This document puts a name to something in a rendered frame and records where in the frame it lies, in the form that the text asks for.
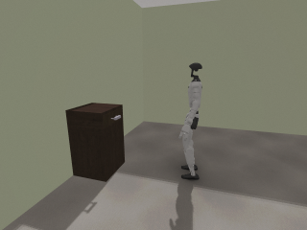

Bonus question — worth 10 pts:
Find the handle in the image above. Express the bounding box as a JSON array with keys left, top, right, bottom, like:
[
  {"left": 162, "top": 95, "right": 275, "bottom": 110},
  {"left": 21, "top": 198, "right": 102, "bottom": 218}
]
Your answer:
[{"left": 110, "top": 115, "right": 121, "bottom": 121}]

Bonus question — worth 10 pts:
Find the robot right foot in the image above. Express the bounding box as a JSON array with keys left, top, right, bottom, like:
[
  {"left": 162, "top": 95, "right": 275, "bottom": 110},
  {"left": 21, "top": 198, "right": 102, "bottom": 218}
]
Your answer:
[{"left": 181, "top": 165, "right": 198, "bottom": 171}]

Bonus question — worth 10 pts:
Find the drawer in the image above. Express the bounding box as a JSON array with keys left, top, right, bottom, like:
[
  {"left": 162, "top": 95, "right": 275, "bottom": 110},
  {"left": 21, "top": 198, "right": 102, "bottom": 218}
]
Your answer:
[{"left": 103, "top": 107, "right": 122, "bottom": 128}]

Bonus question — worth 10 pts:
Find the robot torso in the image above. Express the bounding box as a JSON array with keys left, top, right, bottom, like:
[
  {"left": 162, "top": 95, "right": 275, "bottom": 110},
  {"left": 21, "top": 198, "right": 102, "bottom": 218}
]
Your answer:
[{"left": 188, "top": 80, "right": 202, "bottom": 122}]

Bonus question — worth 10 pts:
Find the left robot forearm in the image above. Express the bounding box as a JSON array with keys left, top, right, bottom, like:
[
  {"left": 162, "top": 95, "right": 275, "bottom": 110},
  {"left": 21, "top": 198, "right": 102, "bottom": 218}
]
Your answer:
[{"left": 186, "top": 101, "right": 199, "bottom": 126}]

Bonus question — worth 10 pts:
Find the cabinet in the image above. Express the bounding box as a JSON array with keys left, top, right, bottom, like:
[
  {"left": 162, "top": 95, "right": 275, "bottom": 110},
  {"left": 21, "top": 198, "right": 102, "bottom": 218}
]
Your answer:
[{"left": 65, "top": 103, "right": 125, "bottom": 182}]

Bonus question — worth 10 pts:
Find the left robot hand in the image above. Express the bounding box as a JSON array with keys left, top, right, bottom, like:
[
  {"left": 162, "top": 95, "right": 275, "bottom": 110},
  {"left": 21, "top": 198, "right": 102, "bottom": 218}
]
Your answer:
[{"left": 178, "top": 124, "right": 191, "bottom": 141}]

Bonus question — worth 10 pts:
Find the robot left upper arm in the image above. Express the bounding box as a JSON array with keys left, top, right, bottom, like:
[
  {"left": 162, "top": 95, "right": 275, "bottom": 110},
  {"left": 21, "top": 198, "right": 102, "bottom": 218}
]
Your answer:
[{"left": 191, "top": 81, "right": 201, "bottom": 105}]

